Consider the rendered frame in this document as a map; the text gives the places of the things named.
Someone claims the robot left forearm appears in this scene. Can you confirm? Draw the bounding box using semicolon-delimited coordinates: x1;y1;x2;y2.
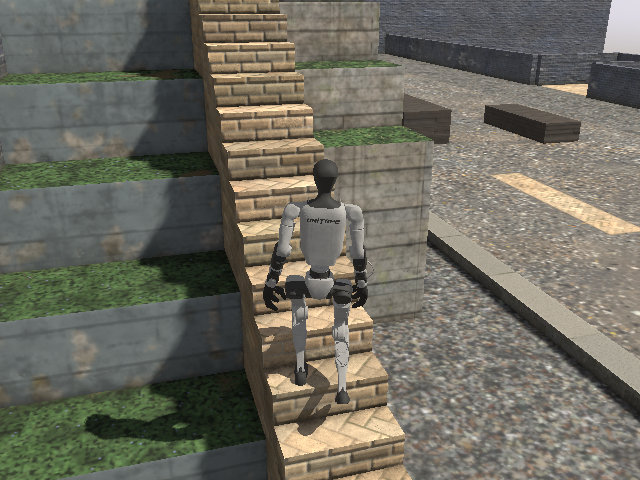
265;242;286;288

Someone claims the robot right foot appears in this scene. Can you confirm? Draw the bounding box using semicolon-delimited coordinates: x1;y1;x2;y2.
335;389;350;404

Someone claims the robot right forearm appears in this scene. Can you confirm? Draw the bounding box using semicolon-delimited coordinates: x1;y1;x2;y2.
353;245;368;288

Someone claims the robot left hand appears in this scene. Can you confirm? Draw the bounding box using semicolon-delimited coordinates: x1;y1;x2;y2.
263;284;286;311

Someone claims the robot right hand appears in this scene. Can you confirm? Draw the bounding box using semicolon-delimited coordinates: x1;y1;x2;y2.
352;284;368;308

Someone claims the robot left upper arm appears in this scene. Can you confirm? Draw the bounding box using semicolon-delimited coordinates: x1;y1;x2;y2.
276;202;303;257

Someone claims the robot torso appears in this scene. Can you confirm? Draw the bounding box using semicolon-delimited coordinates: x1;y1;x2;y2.
299;197;347;300

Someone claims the robot right upper arm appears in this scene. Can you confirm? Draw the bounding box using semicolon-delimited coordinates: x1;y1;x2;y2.
345;204;364;259

